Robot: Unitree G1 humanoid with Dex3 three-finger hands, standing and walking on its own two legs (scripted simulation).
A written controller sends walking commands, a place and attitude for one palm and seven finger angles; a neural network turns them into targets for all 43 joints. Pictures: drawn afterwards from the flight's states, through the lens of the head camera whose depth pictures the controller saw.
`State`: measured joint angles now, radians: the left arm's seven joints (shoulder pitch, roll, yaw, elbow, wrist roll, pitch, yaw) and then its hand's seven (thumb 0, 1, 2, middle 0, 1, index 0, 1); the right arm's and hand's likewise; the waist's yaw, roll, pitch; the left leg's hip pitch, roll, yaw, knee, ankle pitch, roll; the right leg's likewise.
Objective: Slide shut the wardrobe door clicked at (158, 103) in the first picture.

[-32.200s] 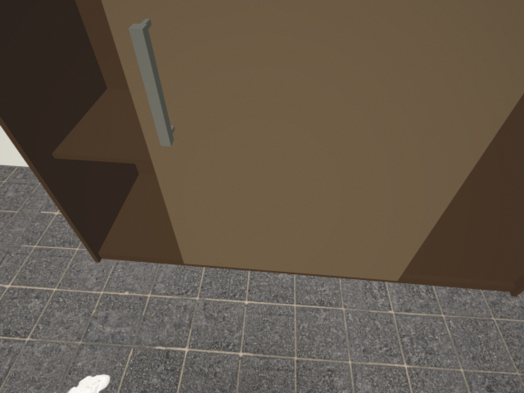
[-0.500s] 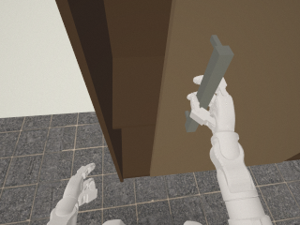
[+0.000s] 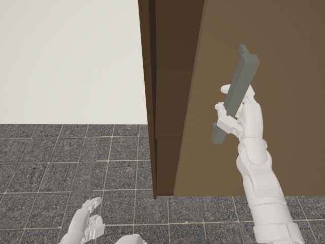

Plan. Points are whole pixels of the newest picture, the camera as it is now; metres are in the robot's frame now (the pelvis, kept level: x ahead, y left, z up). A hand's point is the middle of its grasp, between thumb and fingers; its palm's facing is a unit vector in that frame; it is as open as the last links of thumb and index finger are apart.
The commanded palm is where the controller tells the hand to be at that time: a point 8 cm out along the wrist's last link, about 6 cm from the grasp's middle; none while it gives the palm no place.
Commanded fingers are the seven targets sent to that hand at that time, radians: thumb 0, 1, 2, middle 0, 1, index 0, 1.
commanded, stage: step sideways, sliding the door along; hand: right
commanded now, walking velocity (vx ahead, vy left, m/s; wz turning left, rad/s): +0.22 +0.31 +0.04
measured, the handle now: (227, 101) +0.42 -0.15 +0.12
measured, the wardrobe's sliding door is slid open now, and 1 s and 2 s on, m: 0.10 0.00 0.00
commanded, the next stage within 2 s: stop walking and hold the door there in 1.10 s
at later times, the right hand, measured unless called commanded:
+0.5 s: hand (193, 116) +0.37 -0.06 +0.13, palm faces +0.18 +0.98 -0.09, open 6.5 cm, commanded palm +0.34 -0.04 +0.13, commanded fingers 0.00 -0.90 -0.90 0.45 1.40 0.45 1.40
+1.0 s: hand (175, 115) +0.37 -0.02 +0.13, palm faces +0.28 +0.96 -0.07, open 6.5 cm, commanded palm +0.34 +0.01 +0.13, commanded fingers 0.00 -0.90 -0.90 0.45 1.40 0.45 1.40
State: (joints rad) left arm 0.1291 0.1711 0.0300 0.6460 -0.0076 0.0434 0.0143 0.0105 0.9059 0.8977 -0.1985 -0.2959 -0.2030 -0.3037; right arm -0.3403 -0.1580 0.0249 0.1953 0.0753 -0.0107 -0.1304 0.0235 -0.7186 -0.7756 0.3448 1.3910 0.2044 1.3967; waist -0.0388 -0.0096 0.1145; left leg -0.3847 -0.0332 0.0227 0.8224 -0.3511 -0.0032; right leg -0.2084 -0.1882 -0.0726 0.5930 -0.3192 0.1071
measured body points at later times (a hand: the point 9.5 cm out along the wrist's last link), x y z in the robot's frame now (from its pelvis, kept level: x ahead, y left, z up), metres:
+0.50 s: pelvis -0.01 +0.08 +0.00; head +0.00 +0.10 +0.45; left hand +0.16 +0.29 -0.12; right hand +0.35 -0.11 +0.13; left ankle +0.00 +0.17 -0.73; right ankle -0.04 -0.10 -0.70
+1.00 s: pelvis +0.00 +0.17 -0.01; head +0.01 +0.18 +0.44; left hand +0.19 +0.38 -0.11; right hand +0.35 -0.07 +0.13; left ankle +0.03 +0.28 -0.73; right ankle -0.03 -0.07 -0.72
